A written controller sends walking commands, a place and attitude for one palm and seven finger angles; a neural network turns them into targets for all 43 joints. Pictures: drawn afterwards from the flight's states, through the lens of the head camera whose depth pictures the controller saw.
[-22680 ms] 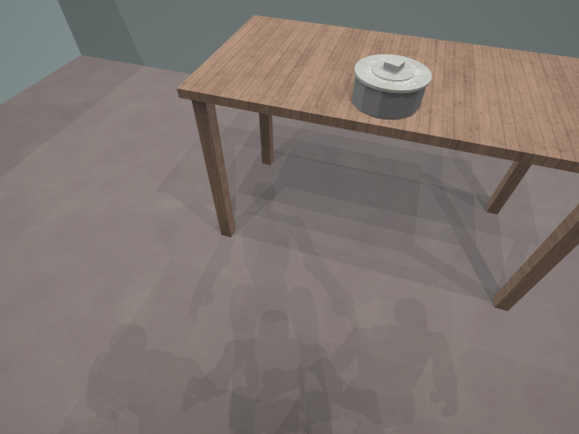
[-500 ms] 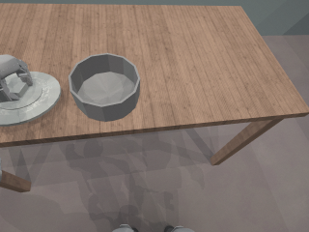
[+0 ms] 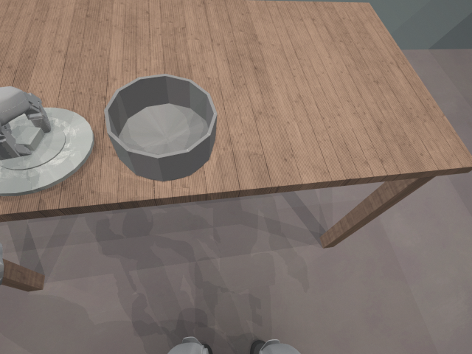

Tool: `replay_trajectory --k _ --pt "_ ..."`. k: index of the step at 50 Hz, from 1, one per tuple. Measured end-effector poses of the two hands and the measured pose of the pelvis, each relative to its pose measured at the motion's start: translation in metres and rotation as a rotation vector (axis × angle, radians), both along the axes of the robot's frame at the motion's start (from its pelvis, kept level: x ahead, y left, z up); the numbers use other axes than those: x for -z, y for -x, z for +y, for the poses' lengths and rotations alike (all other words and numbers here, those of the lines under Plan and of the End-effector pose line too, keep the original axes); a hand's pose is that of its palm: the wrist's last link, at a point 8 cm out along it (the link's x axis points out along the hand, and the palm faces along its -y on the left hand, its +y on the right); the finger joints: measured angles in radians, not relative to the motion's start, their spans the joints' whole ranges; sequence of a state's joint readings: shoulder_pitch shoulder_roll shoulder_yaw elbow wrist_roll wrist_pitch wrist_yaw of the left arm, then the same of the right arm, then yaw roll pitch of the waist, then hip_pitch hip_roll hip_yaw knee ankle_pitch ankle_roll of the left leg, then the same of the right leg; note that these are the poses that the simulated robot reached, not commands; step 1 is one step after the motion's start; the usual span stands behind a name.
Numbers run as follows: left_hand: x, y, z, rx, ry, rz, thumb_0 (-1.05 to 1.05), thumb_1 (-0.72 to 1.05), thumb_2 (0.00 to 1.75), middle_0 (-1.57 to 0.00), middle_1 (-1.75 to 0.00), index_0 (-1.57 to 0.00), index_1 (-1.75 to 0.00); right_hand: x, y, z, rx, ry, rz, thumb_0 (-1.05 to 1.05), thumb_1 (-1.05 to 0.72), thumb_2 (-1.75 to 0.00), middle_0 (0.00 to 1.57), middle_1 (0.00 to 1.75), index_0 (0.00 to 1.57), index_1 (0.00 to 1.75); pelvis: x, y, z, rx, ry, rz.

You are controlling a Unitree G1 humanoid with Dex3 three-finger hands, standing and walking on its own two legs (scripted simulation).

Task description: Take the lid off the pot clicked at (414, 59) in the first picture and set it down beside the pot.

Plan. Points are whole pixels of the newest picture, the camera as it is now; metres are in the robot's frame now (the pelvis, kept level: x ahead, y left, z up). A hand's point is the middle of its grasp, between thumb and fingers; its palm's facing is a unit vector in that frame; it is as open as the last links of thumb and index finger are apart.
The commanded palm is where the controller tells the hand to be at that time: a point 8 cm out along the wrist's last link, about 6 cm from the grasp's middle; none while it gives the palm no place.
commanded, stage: open the fingers wide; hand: left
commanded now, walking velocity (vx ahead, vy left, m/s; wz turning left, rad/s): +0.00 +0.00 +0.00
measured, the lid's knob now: (25, 138) +0.48 +0.34 +0.02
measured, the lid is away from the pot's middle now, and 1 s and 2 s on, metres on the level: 0.23 0.23 0.23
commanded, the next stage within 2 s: raise the empty hand in 1.06 s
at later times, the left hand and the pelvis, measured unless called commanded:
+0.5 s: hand (9, 144) +0.44 +0.34 +0.05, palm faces -0.43 -0.13 -0.89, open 7.9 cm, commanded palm +0.48 +0.32 +0.10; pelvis -0.01 +0.01 +0.00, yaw +1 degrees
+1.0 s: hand (12, 139) +0.45 +0.34 +0.05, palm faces -0.42 -0.12 -0.90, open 10.8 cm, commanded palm +0.48 +0.32 +0.10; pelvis +0.00 +0.01 +0.00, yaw +0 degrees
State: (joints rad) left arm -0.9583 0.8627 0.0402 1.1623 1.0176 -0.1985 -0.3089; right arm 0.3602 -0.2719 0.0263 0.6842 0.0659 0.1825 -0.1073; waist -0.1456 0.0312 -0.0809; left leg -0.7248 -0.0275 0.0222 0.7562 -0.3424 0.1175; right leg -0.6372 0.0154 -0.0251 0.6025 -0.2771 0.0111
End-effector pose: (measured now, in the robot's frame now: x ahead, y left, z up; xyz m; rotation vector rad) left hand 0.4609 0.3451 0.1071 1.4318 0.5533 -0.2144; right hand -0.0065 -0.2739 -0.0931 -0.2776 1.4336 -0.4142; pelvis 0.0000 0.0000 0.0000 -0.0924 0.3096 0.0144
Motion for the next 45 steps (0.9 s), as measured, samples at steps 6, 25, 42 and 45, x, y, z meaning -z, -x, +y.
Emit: replay_trajectory --k 6,25,42,45 --pt "0.008 0.013 -0.001 0.019 -0.005 -0.015 0.0 0.34 0.7 -0.82 -1.03 -0.57 -0.91 0.003 -0.005 0.002 -0.015 -0.02 -0.001 0.0 -0.9 -0.89 0.2 0.3 0.21 0.3 0.001 0.003 0.002 -0.001 0.002 -0.01" --pt "-0.002 0.011 -0.002 -0.007 -0.025 -0.033 0.02 0.31 0.69 -0.65 -1.0 -0.54 -0.94 0.003 -0.01 0.004 -0.04 -0.014 -0.048 0.0 -0.9 -0.89 0.2 0.3 0.21 0.3 0.002 0.008 0.006 -0.013 0.001 -0.02" --pt "0.001 -0.001 -0.005 0.014 -0.022 -0.03 0.0 0.09 0.65 -0.42 -0.9 -0.4 -0.9 0.003 0.006 0.008 -0.003 -0.024 0.009 0.01 -0.91 -0.89 0.2 0.3 0.21 0.3 0.003 0.003 0.008 -0.004 0.004 -0.004" --pt "0.0 -0.001 -0.005 0.011 -0.026 -0.038 0.0 0.06 0.64 -0.39 -0.89 -0.38 -0.89 0.003 0.003 0.009 -0.001 -0.026 0.0 0.01 -0.91 -0.89 0.2 0.3 0.21 0.3 0.002 0.002 0.008 -0.002 0.004 -0.004"
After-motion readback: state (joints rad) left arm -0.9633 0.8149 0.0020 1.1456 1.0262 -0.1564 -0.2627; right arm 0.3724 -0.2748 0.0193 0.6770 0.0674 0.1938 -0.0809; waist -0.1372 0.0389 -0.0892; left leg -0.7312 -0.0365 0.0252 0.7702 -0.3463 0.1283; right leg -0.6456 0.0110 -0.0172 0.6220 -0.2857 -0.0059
